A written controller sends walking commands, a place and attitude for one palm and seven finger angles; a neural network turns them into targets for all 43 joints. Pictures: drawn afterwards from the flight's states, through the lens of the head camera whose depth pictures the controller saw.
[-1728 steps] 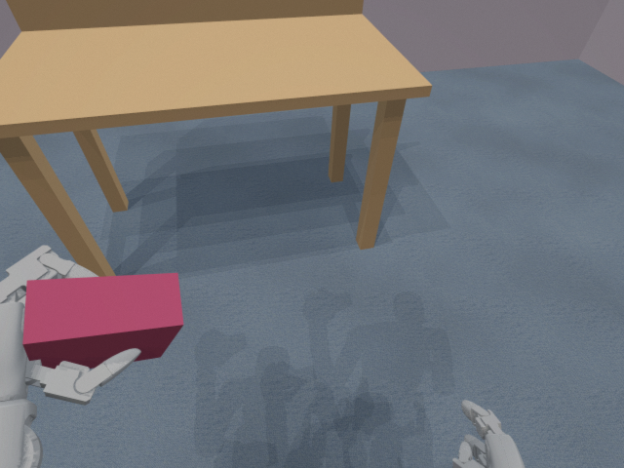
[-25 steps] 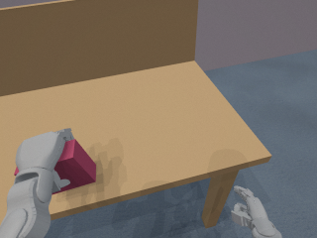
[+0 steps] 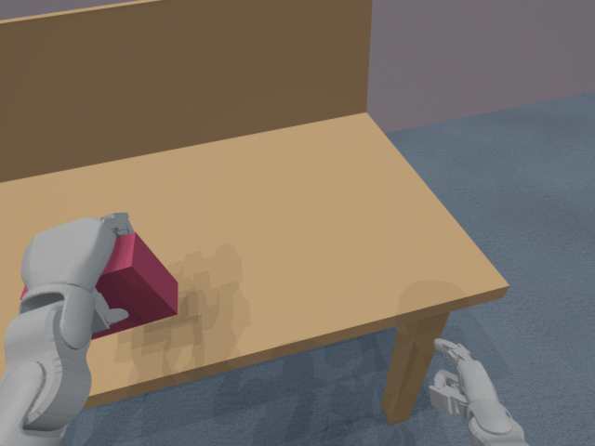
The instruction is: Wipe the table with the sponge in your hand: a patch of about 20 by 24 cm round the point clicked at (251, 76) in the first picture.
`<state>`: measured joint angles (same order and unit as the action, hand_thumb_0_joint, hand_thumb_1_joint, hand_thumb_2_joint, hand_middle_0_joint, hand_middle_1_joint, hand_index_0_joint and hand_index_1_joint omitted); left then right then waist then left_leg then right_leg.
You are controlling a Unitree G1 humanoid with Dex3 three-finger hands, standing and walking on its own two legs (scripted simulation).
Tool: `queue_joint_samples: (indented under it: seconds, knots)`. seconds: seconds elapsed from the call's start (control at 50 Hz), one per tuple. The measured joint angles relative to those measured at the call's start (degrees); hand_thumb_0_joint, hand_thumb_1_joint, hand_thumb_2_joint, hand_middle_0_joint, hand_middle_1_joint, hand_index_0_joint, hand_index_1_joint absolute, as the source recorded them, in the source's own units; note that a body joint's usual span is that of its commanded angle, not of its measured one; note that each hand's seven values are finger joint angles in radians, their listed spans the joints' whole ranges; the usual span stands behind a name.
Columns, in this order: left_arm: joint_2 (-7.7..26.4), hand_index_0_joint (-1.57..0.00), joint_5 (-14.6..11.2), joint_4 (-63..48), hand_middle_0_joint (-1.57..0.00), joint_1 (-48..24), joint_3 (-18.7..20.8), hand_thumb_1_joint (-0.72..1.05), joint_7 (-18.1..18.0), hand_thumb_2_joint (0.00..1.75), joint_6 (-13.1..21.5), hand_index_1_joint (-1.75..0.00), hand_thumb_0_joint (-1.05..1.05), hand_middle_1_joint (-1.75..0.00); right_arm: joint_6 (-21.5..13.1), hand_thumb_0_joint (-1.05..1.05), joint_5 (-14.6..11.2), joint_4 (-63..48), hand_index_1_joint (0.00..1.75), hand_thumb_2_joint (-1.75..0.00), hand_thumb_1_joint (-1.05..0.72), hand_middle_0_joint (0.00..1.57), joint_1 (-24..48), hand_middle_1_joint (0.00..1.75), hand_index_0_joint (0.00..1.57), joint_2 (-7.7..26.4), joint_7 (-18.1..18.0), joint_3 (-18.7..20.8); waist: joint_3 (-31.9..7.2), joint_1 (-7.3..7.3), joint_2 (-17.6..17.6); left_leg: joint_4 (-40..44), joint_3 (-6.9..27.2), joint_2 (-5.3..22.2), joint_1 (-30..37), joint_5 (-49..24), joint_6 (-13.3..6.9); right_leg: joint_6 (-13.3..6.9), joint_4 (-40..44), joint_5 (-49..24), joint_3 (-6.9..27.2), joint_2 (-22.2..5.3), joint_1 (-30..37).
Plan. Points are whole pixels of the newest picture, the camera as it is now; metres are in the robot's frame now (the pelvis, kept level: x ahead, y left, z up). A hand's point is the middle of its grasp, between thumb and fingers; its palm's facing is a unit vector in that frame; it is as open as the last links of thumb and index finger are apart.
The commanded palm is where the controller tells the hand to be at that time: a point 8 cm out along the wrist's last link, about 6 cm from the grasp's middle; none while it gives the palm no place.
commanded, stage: lift the sponge slowly off the table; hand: left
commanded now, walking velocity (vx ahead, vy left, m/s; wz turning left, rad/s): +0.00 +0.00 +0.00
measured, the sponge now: (118, 297) +0.23 +0.29 +0.11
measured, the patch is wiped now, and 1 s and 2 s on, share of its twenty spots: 0.95 0.95 0.95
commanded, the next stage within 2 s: bring the sponge back beside the body in 0.28 s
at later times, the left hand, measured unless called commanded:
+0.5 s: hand (103, 271) +0.23 +0.28 +0.16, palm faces +0.15 -0.12 -0.98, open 9.6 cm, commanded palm +0.19 +0.28 +0.23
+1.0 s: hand (94, 295) +0.21 +0.28 +0.15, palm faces +0.12 -0.13 -0.98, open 9.6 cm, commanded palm +0.17 +0.28 +0.22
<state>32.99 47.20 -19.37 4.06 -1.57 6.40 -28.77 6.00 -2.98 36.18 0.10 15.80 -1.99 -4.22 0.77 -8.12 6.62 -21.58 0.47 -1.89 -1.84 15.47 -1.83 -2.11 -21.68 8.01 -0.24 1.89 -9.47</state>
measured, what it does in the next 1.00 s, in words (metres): stands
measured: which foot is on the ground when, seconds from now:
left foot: down 0.00-1.00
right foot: down 0.00-1.00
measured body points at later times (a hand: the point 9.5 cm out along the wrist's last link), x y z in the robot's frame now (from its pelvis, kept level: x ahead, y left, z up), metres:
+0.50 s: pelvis -0.01 +0.00 +0.00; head -0.02 -0.05 +0.45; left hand +0.22 +0.28 +0.21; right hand +0.26 -0.19 -0.08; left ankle -0.04 +0.10 -0.74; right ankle +0.05 -0.10 -0.74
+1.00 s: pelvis +0.00 +0.00 +0.00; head -0.02 -0.05 +0.45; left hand +0.20 +0.29 +0.20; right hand +0.26 -0.19 -0.07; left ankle -0.04 +0.10 -0.74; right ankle +0.05 -0.10 -0.74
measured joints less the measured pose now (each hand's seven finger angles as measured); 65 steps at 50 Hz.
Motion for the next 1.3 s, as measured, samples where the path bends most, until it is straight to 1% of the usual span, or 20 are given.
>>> queue_joint_samples:
  seconds: [0.14,0.26,0.36,0.52,0.66,0.72,0.86,0.98,1.14,1.3]
  knots:
    - [0.4,-0.8,-0.7,-0.8,-0.77,-1.2,0.2,-0.49,0.4,1.08,-0.1,-1.36,0.0,-1.4,-0.2,0.02,0.0,0.0,0.3,-0.9,-0.91,0.2,-0.2,0.3,0.2,0.1,-0.2,0.1,0.1,-0.05,0.0,0.1,0.1,-0.1,-0.1,-0.2,0.0,0.0,-0.1,-0.1,-0.1,-0.1,-0.1]
    - [1.2,-0.8,-1.4,-1.7,-0.77,-1.5,1.3,-0.49,0.7,1.08,-0.5,-1.36,0.0,-1.4,-0.1,0.02,-0.2,-0.1,0.3,-0.9,-0.91,0.2,0.0,0.3,0.2,-0.1,0.0,-0.1,-0.1,0.04,0.1,0.0,-0.1,-0.1,-0.3,-0.2,0.1,0.0,-0.3,-0.1,0.1,-0.1,-0.5]
    - [1.0,-0.8,-2.0,-2.2,-0.77,-1.0,1.6,-0.49,1.0,1.08,-1.2,-1.36,0.0,-1.4,0.0,0.02,-0.4,-0.6,0.3,-0.9,-0.91,0.2,0.0,0.3,0.2,0.0,0.0,-0.3,-0.2,0.13,0.2,-0.4,-0.1,-0.1,-0.8,-0.2,0.1,0.0,-0.5,-0.1,0.2,-0.1,-0.9]
    - [0.7,-0.8,-1.4,-1.1,-0.77,-1.4,0.5,-0.49,1.0,1.08,-0.6,-1.36,0.0,-1.4,-0.3,0.02,-0.2,-0.6,0.3,-0.9,-0.91,0.2,-0.1,0.3,0.2,0.0,-0.3,-0.4,0.2,0.01,0.0,-0.5,0.0,-0.1,-0.9,-0.2,0.2,-0.1,-0.7,-0.1,0.1,-0.1,-1.0]
    - [0.2,-0.8,-1.7,-3.6,-0.77,1.3,1.1,-0.49,0.4,1.08,0.1,-1.36,0.0,-1.4,-0.3,0.02,-0.1,-0.6,0.3,-0.9,-0.91,0.2,-0.4,0.3,0.2,-0.1,0.0,-0.2,0.0,0.06,0.2,-0.5,-0.2,0.0,-0.5,0.0,0.2,-0.1,-0.7,0.0,0.2,0.1,-0.7]
    - [0.5,-0.8,-1.9,-4.2,-0.77,2.6,1.5,-0.49,0.0,1.08,0.4,-1.36,0.0,-1.4,-0.1,0.02,0.1,-0.8,0.3,-0.9,-0.91,0.2,-0.5,0.3,0.2,-0.1,0.1,-0.2,-0.2,0.05,0.2,-0.7,-0.3,0.1,-0.6,0.2,0.2,-0.1,-1.0,0.2,0.3,0.2,-0.9]
    - [1.1,-0.8,-2.2,-3.7,-0.77,4.3,2.6,-0.49,-0.1,1.08,-0.2,-1.36,0.0,-1.4,0.0,0.02,-0.1,-0.9,0.3,-0.9,-0.91,0.2,-0.5,0.3,0.2,0.2,-0.1,-0.1,0.0,-0.06,0.1,-1.3,-0.1,0.2,-0.8,0.4,0.3,-0.2,-1.1,0.3,0.2,0.3,-0.8]
    - [0.8,-0.8,-1.9,-4.3,-0.77,5.6,2.4,-0.49,0.2,1.08,0.8,-1.36,0.0,-1.4,-0.7,0.02,0.1,-0.8,0.3,-0.9,-0.91,0.2,-0.7,0.3,0.2,0.3,-0.4,0.2,0.3,-0.21,-0.1,-1.5,0.1,0.2,-0.7,0.6,0.2,-0.1,-1.2,0.3,0.0,0.2,-0.6]
    - [0.6,-0.8,-1.6,-5.4,-0.78,6.8,2.1,-0.49,-0.7,1.08,2.2,-1.36,0.0,-1.4,-0.9,0.02,0.4,-0.7,0.3,-0.9,-0.91,0.2,-0.8,0.3,0.2,-0.2,-0.2,0.3,0.3,-0.26,-0.1,-1.3,0.0,0.1,-0.1,0.5,0.1,0.0,-0.8,0.2,0.2,0.2,0.1]
    - [0.0,-0.8,-2.3,-7.4,-0.77,9.2,2.7,-0.49,-1.4,1.08,1.7,-1.36,0.0,-1.4,-0.4,0.02,0.2,-1.0,0.3,-0.9,-0.91,0.2,-1.0,0.3,0.2,-0.4,0.4,0.0,-0.1,-0.2,0.3,-1.0,-0.2,0.0,0.2,0.5,-0.1,0.1,-0.6,0.2,0.4,0.2,0.2]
